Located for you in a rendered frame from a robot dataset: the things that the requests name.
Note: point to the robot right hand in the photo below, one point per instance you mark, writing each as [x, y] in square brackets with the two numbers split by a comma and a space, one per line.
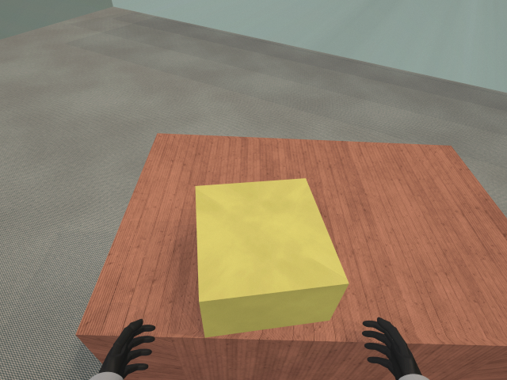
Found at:
[400, 360]

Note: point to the pedestal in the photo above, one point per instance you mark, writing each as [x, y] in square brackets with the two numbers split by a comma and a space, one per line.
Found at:
[421, 242]

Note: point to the robot left hand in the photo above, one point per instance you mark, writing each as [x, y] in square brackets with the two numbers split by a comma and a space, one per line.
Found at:
[120, 354]

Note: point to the carton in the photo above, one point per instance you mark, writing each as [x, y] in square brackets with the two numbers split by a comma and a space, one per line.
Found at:
[265, 258]

